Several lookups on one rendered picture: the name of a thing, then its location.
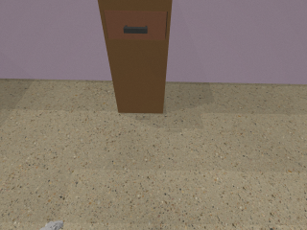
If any handle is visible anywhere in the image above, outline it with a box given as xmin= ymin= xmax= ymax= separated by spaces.
xmin=123 ymin=25 xmax=148 ymax=34

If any robot left hand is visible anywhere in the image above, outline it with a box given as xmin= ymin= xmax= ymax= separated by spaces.
xmin=40 ymin=220 xmax=63 ymax=230

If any drawer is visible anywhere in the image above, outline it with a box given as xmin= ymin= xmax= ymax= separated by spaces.
xmin=104 ymin=10 xmax=167 ymax=40

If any cabinet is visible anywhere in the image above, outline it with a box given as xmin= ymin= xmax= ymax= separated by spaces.
xmin=98 ymin=0 xmax=173 ymax=114

